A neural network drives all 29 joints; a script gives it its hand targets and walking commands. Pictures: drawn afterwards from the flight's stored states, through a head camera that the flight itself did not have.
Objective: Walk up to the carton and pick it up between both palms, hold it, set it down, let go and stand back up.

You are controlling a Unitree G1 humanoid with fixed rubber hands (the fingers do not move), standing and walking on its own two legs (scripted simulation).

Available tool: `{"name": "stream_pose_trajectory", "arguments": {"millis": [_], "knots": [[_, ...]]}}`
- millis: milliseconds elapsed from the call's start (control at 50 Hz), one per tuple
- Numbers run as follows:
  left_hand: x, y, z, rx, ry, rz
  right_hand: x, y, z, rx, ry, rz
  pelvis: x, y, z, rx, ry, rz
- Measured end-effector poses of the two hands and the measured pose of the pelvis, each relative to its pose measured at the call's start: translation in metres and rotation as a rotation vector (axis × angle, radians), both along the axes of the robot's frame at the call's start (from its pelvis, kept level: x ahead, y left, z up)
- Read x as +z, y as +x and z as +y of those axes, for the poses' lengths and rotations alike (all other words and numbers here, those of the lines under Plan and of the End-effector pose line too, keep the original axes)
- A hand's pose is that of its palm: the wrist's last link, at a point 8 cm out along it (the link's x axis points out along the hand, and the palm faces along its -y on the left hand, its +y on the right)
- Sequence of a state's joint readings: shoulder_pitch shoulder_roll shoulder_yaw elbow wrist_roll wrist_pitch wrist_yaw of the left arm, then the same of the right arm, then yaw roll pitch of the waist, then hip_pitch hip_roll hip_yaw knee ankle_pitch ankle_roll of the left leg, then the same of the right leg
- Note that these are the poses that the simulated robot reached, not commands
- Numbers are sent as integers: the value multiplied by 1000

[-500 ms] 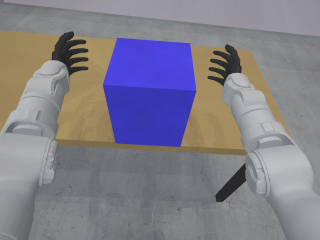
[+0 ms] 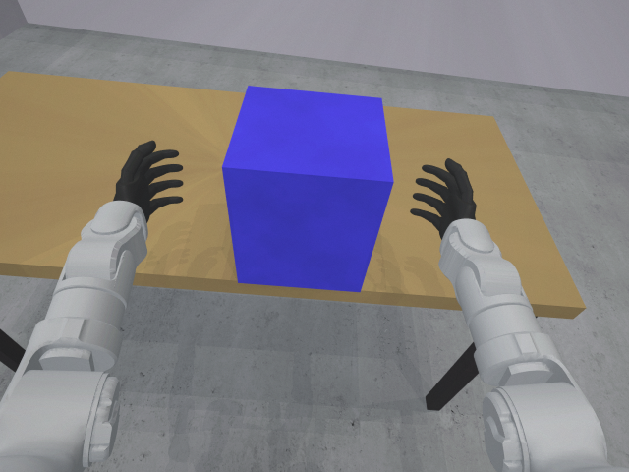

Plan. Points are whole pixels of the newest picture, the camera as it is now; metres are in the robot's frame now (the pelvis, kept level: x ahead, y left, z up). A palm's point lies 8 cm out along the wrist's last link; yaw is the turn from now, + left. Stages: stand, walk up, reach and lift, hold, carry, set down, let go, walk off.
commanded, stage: set down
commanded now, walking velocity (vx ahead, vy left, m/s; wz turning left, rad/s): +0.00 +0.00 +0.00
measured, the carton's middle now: (307, 194) +0.52 +0.03 +0.05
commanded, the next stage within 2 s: let go in 2.00 s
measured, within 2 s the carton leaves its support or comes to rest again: neither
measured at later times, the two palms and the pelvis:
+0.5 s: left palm (132, 274) +0.33 +0.24 +0.06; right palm (463, 288) +0.33 -0.18 +0.07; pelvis +0.01 +0.01 +0.00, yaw -1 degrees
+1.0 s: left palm (124, 347) +0.26 +0.25 +0.01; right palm (457, 352) +0.27 -0.18 +0.01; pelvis +0.04 +0.00 +0.00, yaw -1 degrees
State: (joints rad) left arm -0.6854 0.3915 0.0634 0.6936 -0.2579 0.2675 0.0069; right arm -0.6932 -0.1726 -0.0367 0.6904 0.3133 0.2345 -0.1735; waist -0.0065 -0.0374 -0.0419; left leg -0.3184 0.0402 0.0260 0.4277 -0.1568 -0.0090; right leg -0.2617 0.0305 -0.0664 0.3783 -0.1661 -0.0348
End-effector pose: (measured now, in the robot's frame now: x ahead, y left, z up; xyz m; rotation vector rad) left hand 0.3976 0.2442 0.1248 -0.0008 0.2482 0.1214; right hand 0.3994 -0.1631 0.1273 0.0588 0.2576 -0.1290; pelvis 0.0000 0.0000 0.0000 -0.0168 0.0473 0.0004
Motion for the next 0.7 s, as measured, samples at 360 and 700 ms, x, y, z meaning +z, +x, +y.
{"name": "stream_pose_trajectory", "arguments": {"millis": [360, 700], "knots": [[-48, -49, -3, -22, 0, 35, -46, -54, -13, -21, -11, -3, 2, 2, 9, -16, 4, -76], [-79, -91, -1, -20, 11, 32, -83, -90, -17, -8, -12, 15, 3, 21, 8, -17, 8, -86]]}}
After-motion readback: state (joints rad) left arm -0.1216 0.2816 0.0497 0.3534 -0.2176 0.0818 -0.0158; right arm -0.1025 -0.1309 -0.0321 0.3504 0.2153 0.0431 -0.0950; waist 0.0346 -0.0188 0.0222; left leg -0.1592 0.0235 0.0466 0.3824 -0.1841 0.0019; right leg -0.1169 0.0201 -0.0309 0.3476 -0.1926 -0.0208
